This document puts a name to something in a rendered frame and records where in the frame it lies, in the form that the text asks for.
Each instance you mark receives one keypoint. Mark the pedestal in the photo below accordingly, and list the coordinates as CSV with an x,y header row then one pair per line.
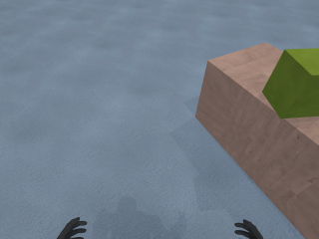
x,y
281,156

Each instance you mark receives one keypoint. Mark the right robot hand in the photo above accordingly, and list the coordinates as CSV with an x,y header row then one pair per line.
x,y
252,233

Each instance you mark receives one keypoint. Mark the left robot hand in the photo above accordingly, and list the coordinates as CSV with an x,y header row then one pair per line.
x,y
68,231

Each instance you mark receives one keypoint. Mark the carton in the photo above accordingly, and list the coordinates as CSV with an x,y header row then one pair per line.
x,y
293,87

